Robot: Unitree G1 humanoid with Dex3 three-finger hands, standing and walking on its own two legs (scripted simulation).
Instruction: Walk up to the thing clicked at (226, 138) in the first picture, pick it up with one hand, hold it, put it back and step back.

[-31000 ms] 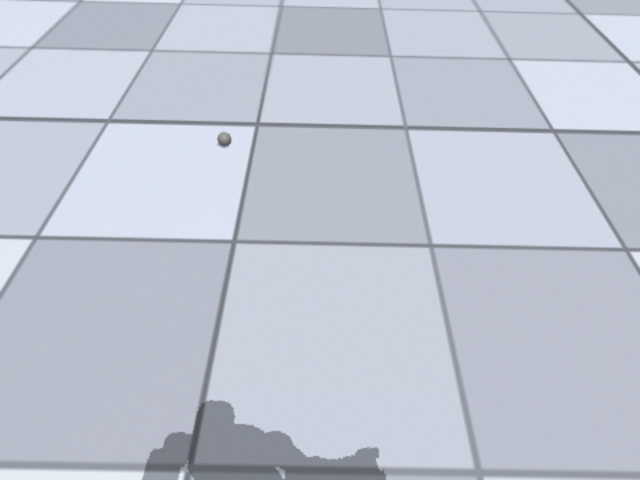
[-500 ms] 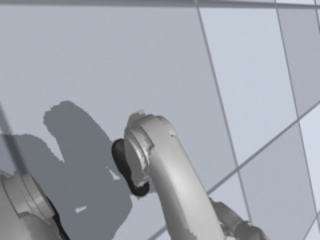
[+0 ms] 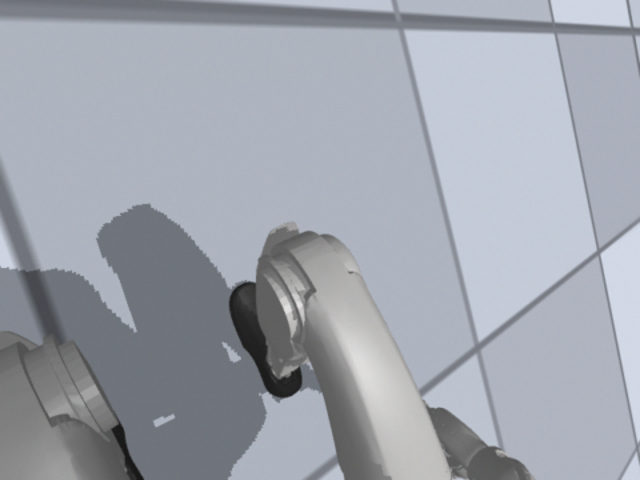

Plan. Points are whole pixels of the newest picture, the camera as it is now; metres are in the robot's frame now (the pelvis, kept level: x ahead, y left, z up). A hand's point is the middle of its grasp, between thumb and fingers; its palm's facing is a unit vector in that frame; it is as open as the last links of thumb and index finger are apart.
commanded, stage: settle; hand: left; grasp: from above
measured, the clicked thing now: out of the picture +0.49 +0.34 -0.28
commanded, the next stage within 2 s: lift in 0.64 s
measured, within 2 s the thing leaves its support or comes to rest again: leaves its support in 0.02 s
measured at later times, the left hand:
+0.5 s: hand out of the picture +0.46 +0.35 -0.17, palm faces -0.45 -0.12 -0.89, open 9.0 cm
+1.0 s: hand out of the picture +0.45 +0.35 -0.10, palm faces -0.45 -0.16 -0.88, open 9.0 cm
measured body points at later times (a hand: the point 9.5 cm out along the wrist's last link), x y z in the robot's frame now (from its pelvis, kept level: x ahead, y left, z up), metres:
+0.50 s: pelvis +0.00 -0.01 +0.01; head +0.25 +0.12 +0.37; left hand +0.48 +0.35 -0.12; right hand +0.10 -0.27 -0.06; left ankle +0.06 +0.12 -0.28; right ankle +0.13 -0.14 -0.28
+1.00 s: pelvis +0.00 -0.01 +0.04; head +0.24 +0.09 +0.41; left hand +0.47 +0.35 -0.05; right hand +0.08 -0.28 -0.05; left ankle +0.06 +0.12 -0.28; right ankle +0.13 -0.14 -0.28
